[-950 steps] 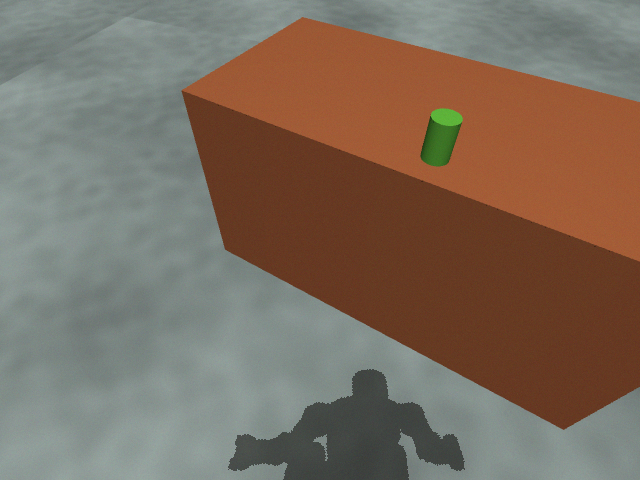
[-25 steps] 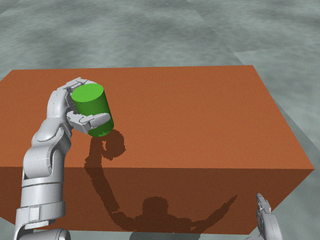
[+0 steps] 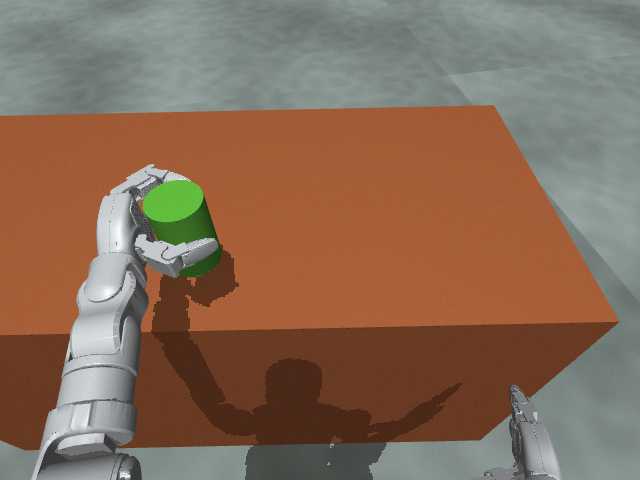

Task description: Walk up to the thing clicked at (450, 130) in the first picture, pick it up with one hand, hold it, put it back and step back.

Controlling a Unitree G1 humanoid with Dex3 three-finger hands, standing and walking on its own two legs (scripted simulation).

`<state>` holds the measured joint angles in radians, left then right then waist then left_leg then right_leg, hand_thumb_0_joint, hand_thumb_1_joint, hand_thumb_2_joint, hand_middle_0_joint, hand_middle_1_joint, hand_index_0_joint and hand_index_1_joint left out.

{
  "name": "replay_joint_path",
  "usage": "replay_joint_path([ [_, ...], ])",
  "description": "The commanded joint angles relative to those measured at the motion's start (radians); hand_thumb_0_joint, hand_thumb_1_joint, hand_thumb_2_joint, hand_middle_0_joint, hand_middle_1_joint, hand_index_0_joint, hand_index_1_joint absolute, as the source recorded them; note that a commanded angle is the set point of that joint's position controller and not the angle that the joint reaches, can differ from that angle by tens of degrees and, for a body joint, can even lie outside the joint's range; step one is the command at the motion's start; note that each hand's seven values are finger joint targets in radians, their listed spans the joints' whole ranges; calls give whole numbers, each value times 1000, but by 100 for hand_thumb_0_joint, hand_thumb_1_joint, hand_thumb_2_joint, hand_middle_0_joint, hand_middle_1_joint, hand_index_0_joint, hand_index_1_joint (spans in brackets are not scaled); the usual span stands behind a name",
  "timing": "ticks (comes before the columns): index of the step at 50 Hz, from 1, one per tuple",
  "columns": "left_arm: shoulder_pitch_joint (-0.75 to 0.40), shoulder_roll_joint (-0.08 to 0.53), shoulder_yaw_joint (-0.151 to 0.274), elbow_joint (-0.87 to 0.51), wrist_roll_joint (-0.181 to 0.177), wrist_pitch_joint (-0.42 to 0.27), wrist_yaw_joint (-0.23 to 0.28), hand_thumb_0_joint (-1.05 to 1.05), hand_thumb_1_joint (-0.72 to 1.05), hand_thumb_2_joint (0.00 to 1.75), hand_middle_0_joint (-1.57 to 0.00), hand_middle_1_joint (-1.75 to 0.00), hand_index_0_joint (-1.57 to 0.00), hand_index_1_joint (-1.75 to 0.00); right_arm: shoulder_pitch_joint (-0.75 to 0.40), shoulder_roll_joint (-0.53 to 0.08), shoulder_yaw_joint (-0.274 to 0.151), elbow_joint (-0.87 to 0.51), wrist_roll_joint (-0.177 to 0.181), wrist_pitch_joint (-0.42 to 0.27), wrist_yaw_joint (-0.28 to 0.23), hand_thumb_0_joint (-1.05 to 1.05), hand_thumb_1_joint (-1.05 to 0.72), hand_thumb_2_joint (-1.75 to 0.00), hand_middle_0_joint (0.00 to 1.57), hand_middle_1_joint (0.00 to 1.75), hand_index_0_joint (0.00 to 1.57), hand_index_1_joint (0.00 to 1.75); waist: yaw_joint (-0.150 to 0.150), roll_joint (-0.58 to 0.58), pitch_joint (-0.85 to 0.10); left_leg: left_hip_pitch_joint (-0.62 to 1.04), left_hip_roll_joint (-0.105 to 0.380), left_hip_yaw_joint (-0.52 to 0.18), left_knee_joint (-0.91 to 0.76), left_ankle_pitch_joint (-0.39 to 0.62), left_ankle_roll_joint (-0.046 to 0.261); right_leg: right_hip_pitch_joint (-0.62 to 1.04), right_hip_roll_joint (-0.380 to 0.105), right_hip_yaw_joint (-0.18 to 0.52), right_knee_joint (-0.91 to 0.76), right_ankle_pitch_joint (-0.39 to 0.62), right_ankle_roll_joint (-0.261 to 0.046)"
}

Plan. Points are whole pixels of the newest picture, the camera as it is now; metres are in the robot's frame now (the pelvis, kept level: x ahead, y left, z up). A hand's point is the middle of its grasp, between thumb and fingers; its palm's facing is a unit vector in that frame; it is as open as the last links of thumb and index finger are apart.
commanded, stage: crouch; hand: left
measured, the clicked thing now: (185, 230) +0.37 +0.16 +0.13
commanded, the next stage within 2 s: lower in 0.12 s
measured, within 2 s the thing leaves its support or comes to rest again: rests again in 1.64 s
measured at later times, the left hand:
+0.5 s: hand (191, 241) +0.40 +0.17 +0.08, palm faces +0.08 -1.00 +0.03, open 10.1 cm
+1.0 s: hand (204, 253) +0.41 +0.17 +0.04, palm faces +0.07 -1.00 +0.02, open 10.1 cm
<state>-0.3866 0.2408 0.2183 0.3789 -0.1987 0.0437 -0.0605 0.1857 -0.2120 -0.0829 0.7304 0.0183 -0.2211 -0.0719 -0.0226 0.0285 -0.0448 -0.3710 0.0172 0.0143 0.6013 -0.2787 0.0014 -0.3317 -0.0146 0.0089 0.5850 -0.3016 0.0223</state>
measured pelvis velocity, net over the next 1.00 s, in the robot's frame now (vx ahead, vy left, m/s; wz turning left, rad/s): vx -0.02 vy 0.01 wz -0.01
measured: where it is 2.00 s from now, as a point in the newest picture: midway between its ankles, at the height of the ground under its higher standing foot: outside the picture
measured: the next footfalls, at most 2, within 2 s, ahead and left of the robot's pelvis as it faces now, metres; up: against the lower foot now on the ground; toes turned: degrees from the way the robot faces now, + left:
none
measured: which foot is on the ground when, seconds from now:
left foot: down 0.00-1.00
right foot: down 0.00-1.00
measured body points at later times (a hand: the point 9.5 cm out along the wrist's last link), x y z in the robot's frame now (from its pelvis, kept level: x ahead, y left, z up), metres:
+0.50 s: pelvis +0.00 +0.00 -0.01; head +0.03 +0.01 +0.44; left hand +0.39 +0.23 +0.08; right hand +0.15 -0.26 -0.08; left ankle +0.02 +0.12 -0.73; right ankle +0.00 -0.13 -0.73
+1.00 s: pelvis -0.02 +0.01 -0.03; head +0.04 +0.02 +0.41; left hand +0.40 +0.22 +0.04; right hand +0.14 -0.26 -0.09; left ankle +0.02 +0.12 -0.73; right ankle +0.00 -0.13 -0.73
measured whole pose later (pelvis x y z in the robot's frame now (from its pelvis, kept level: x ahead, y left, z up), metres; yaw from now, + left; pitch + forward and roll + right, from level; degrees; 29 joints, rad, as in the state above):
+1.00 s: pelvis -0.02 +0.01 -0.03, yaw -1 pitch +11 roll -1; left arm -0.52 0.27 0.22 0.78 -0.16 -0.32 -0.06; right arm 0.29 -0.21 -0.06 0.39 0.00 -0.08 -0.03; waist -0.08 0.00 -0.09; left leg -0.69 0.03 0.01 0.87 -0.37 0.01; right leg -0.65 0.00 0.01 0.84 -0.38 0.03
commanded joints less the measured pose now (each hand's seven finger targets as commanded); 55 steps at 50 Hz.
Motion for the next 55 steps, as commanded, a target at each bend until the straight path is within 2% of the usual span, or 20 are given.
replay_joint_path([
  [1, -421, 191, 56, -198, -7, -116, -2, 0, -3, 116, -122, -134, -125, -133, -79, -143, -40, -181, 7, -29, -9, 0, 55, -5, 5, 5, 5, 5, -12, -38, -270, 186, -3, -4, -62, 213, 13, 16, 19, -34, -73, 240, -21],
  [3, -409, 194, 55, -176, -9, -132, -5, 0, -2, 116, -122, -134, -124, -134, -66, -159, -56, -191, 8, -18, -10, 0, 54, -5, 5, 5, 5, 5, -14, -20, -310, 199, -2, -6, -55, 244, 11, 27, 19, -34, -61, 269, -23],
  [5, -394, 142, 16, -112, -6, -138, -14, 0, -3, 116, -123, -134, -125, -134, -41, -101, -13, -169, 10, -3, -3, 0, 54, -5, 5, 5, 5, 5, -17, -20, -267, 187, -1, -4, -53, 228, 13, -8, 18, -33, -63, 250, -23],
  [7, -438, 202, 52, -161, -5, -158, -5, 0, -4, 115, -122, -133, -125, -133, -65, -151, -49, -212, 8, 0, -9, 0, 54, -5, 5, 5, 5, 5, -16, -4, -305, 197, 2, -5, -51, 245, 9, 7, 21, -35, -57, 263, -25],
  [8, -433, 191, 45, -154, -4, -163, -6, 0, -4, 116, -124, -134, -126, -134, -52, -107, -8, -229, 9, 6, -3, 0, 54, -5, 5, 5, 5, 5, -8, -4, -304, 188, -1, -3, -45, 252, 11, 19, 18, -35, -58, 269, -24],
  [12, -428, 194, 49, -124, -6, -183, -7, 0, -6, 115, -123, -133, -123, -136, -62, -149, -44, -278, 11, 22, -7, 0, 54, -6, 5, 5, 5, 5, -22, -18, -315, 184, -2, 1, -35, 256, 14, 13, 18, -30, -49, 282, -21],
  [13, -398, 147, 15, -59, 0, -181, -14, 0, -4, 114, -122, -132, -122, -133, -19, -113, -25, -224, 9, 29, -1, 0, 54, -6, 5, 5, 5, 5, -26, -21, -287, 178, 4, -4, -33, 257, 14, -18, 22, -33, -43, 271, -23],
  [27, -518, 218, 47, 11, 11, -337, -14, 0, -3, 120, -127, -137, -126, -140, 2, -134, -40, -383, 0, 59, 19, 0, 52, -6, 5, 5, 5, 5, -41, 19, -356, 69, 5, -8, 68, 182, 13, -115, 21, -28, 58, 206, -27],
  [30, -487, 194, 34, 104, 17, -349, -14, 0, -3, 119, -128, -138, -128, -140, 37, -143, -53, -377, -3, 66, 20, 0, 52, -6, 5, 5, 5, 5, -59, -13, -337, 31, 4, -6, 89, 142, 16, -153, 21, -25, 70, 183, -26],
  [31, -500, 173, 19, 86, 16, -360, -19, 0, -4, 120, -128, -138, -128, -141, 33, -116, -20, -401, -3, 64, 26, 0, 52, -6, 5, 5, 5, 5, -53, -4, -350, 27, 3, -7, 91, 134, 16, -156, 20, -24, 74, 173, -27],
  [32, -521, 210, 43, 78, 15, -370, -15, 0, -3, 120, -128, -138, -128, -141, -3, -149, -48, -427, -3, 61, 23, 0, 52, -6, 5, 5, 5, 5, -53, 12, -367, 31, 5, -8, 93, 125, 13, -162, 22, -26, 82, 163, -30],
  [36, -516, 195, 35, 137, 19, -387, -11, 0, 0, 121, -131, -139, -130, -142, 22, -138, -38, -448, -6, 70, 31, 0, 52, -6, 5, 5, 5, 5, -50, -7, -361, -18, 7, -17, 102, 74, 12, -188, 26, -31, 96, 113, -33],
  [37, -506, 217, 49, 152, 21, -391, -8, 0, -1, 122, -132, -141, -131, -143, 27, -171, -68, -440, -6, 68, 27, 0, 52, -6, 5, 5, 5, 5, -51, -7, -366, -14, 10, -18, 107, 84, 10, -192, 28, -32, 109, 123, -33],
  [44, -548, 213, 43, 151, 24, -428, -8, 0, -1, 120, -131, -139, -131, -142, 32, -159, -53, -513, -12, 78, 31, 0, 51, -6, 5, 5, 5, 5, -64, -10, -416, -39, 6, -13, 150, 89, 13, -201, 28, -25, 135, 136, -30],
  [46, -538, 193, 29, 164, 30, -429, -6, 0, 1, 120, -132, -139, -131, -141, 58, -129, -20, -521, -12, 83, 38, 0, 51, -6, 5, 5, 5, 5, -58, 1, -401, -62, 5, -12, 152, 71, 13, -220, 26, -24, 137, 119, -32],
  [47, -547, 199, 36, 176, 28, -433, -5, 0, 0, 120, -131, -139, -131, -142, 60, -155, -52, -532, -13, 85, 35, 0, 51, -6, 5, 5, 5, 5, -74, -9, -428, -49, 8, -15, 160, 83, 14, -226, 29, -26, 143, 130, -31],
  [49, -534, 193, 36, 188, 31, -435, -2, 0, 0, 119, -130, -137, -129, -140, 97, -129, -29, -510, -15, 92, 38, 0, 51, -6, 5, 5, 5, 5, -65, 0, -412, -64, 7, -15, 167, 92, 14, -233, 29, -28, 152, 134, -32],
  [51, -558, 203, 32, 167, 35, -443, -2, 0, 2, 120, -131, -138, -130, -141, 85, -161, -61, -544, -16, 93, 38, 0, 51, -6, 5, 5, 5, 5, -73, 20, -424, -57, 7, -18, 165, 79, 11, -243, 31, -28, 158, 121, -35],
  [53, -533, 187, 37, 194, 37, -443, 5, 0, 3, 120, -132, -139, -131, -142, 96, -126, -27, -557, -16, 96, 43, 0, 51, -6, 5, 5, 5, 5, -63, 2, -406, -86, 7, -19, 169, 65, 11, -242, 31, -32, 163, 111, -34],
  [55, -541, 178, 27, 187, 37, -453, 3, 0, -1, 120, -132, -139, -131, -142, 105, -144, -54, -539, -15, 102, 44, 0, 50, -6, 5, 5, 5, 5, -72, 13, -391, -89, 7, -15, 176, 67, 11, -266, 32, -28, 171, 114, -35],
])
